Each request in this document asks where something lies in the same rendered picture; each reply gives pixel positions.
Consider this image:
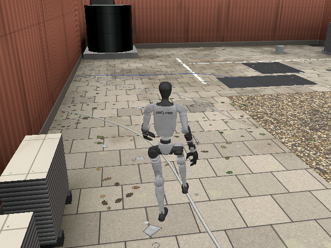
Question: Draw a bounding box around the left robot shin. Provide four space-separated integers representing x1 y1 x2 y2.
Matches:
154 178 164 214

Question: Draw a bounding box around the right robot upper arm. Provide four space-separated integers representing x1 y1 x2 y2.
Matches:
176 104 189 134

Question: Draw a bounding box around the left robot upper arm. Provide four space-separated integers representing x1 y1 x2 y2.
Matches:
142 103 155 131

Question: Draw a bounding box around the robot right forearm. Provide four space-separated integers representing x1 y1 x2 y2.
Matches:
184 126 196 152

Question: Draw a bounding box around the robot left forearm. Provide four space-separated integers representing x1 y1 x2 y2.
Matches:
141 124 149 136

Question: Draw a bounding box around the right robot hand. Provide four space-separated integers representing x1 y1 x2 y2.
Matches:
186 151 198 166

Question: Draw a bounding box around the left robot hand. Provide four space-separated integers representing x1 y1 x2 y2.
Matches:
143 132 155 141

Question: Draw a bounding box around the left robot foot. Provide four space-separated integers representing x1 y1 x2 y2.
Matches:
158 207 168 222

